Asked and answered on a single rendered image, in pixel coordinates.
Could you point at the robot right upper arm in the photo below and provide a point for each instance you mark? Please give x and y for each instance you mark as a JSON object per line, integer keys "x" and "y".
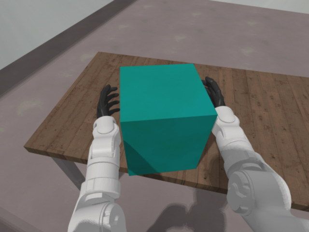
{"x": 263, "y": 200}

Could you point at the right robot forearm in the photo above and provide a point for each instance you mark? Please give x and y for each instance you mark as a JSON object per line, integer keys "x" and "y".
{"x": 234, "y": 146}

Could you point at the table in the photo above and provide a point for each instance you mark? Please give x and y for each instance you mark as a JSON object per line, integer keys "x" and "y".
{"x": 272, "y": 108}

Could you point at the robot left hand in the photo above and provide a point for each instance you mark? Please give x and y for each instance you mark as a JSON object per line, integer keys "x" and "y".
{"x": 103, "y": 105}

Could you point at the carton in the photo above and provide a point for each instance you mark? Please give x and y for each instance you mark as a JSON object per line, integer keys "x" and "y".
{"x": 166, "y": 117}

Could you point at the left robot forearm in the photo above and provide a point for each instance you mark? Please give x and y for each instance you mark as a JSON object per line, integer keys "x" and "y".
{"x": 101, "y": 183}

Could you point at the robot right hand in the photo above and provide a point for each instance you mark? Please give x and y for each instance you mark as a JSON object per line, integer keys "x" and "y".
{"x": 214, "y": 92}

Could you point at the robot left upper arm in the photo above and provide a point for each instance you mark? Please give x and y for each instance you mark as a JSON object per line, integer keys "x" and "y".
{"x": 103, "y": 217}

